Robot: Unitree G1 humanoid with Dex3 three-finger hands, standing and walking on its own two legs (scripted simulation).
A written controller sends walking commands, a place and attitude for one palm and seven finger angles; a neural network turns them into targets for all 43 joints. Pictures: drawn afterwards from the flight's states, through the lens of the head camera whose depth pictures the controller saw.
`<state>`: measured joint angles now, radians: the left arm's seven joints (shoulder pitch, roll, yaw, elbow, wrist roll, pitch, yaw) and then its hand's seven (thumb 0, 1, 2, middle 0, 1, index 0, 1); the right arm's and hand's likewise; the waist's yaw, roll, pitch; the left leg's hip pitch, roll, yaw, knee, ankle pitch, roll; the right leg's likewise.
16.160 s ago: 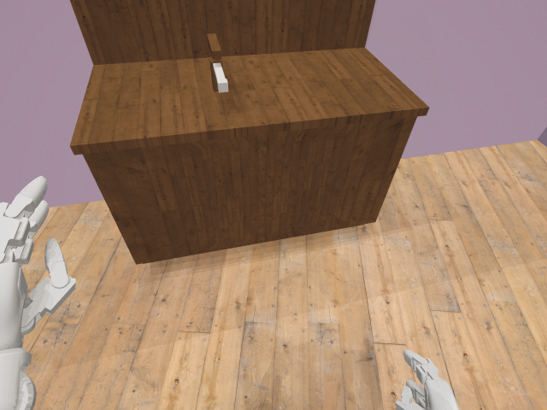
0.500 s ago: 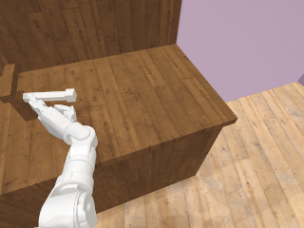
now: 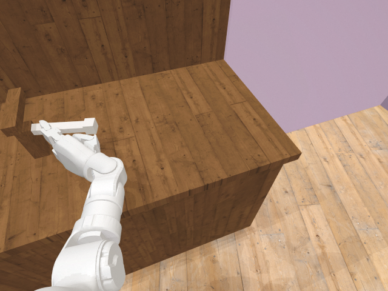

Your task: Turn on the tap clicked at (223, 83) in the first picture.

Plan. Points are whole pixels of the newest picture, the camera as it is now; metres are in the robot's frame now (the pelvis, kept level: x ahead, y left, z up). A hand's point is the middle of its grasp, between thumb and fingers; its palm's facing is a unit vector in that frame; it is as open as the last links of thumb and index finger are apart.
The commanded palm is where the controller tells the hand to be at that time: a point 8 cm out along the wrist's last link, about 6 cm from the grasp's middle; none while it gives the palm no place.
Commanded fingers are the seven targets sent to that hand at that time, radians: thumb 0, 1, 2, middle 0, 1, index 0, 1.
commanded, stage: lift the hand up off the lever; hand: left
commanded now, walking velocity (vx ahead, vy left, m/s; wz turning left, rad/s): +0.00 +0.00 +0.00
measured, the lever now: (90, 126) +0.49 +0.25 +0.06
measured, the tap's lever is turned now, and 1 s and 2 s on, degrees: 75 75 75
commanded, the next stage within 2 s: draw the hand back beside the body in 1.26 s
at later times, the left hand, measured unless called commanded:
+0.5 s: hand (88, 136) +0.42 +0.22 +0.10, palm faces +0.84 -0.54 -0.08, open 7.8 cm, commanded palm +0.36 +0.23 +0.11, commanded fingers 0.00 0.90 0.90 -0.15 -0.15 -0.15 -0.15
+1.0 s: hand (83, 136) +0.39 +0.22 +0.12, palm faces +0.82 -0.57 -0.06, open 7.8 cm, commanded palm +0.34 +0.23 +0.13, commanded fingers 0.00 0.90 0.90 -0.15 -0.15 -0.15 -0.15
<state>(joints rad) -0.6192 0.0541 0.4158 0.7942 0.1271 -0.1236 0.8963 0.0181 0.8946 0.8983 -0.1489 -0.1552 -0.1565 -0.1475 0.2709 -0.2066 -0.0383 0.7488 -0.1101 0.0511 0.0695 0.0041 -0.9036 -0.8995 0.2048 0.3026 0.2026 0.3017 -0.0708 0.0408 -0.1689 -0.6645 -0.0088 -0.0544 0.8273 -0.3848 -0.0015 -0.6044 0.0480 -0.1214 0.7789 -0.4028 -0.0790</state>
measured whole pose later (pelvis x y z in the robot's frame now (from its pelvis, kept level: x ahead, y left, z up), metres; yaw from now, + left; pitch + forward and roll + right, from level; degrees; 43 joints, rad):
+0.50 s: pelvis +0.00 +0.00 +0.01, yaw +1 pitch +10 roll -1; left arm -0.57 0.05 0.37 0.69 0.09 -0.07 0.86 0.02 0.90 0.90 -0.15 -0.15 -0.15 -0.15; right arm 0.22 -0.22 -0.04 0.74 -0.09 0.04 0.04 0.00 -0.90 -0.90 0.20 0.30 0.20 0.30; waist -0.05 0.03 -0.15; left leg -0.58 -0.01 -0.06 0.76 -0.36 -0.01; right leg -0.51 0.05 -0.13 0.72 -0.38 -0.08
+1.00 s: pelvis +0.00 +0.00 +0.02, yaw +1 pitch +7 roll -1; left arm -0.51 0.02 0.29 0.56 0.05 0.03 0.84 0.02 0.90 0.90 -0.15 -0.15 -0.15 -0.15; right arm 0.18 -0.22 -0.03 0.75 -0.07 0.03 0.03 0.01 -0.90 -0.90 0.20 0.30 0.20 0.30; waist -0.01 0.04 -0.12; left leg -0.49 -0.02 -0.06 0.70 -0.33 0.00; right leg -0.42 0.04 -0.13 0.66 -0.36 -0.08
